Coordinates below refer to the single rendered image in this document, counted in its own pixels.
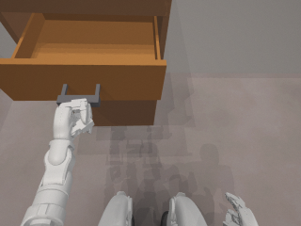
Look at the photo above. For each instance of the right robot shin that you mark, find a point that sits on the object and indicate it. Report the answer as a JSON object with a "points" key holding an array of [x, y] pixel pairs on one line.
{"points": [[168, 221]]}

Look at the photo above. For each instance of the cabinet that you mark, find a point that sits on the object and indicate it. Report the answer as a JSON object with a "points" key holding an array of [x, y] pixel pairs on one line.
{"points": [[15, 14]]}

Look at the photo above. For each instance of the left robot shin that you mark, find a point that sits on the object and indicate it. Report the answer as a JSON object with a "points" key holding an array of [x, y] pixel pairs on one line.
{"points": [[128, 223]]}

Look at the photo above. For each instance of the robot left hand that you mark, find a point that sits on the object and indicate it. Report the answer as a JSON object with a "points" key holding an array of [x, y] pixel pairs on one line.
{"points": [[68, 114]]}

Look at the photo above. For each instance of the handle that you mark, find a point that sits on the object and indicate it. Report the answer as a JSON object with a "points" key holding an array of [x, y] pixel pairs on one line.
{"points": [[93, 100]]}

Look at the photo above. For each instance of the robot shin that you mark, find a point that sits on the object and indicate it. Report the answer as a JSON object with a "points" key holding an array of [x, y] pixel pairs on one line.
{"points": [[128, 223], [168, 221]]}

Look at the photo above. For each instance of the robot left forearm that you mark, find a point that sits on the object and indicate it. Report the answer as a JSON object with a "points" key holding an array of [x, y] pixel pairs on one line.
{"points": [[48, 207]]}

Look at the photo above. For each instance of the drawer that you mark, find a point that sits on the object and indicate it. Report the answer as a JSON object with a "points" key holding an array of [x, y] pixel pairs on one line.
{"points": [[119, 52]]}

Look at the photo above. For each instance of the robot right hand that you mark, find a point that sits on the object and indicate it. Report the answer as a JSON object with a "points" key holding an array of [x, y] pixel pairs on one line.
{"points": [[243, 217]]}

